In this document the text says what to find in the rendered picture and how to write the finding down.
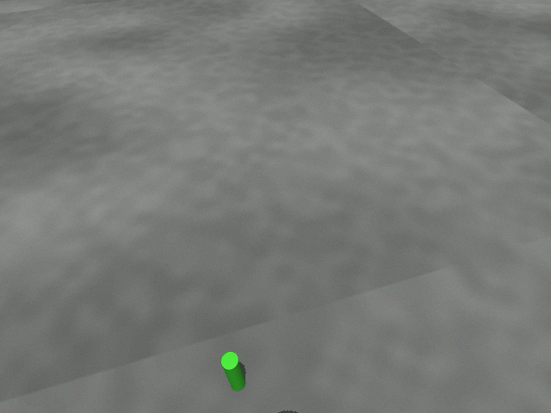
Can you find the can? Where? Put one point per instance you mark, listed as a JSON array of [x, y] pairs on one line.
[[233, 371]]

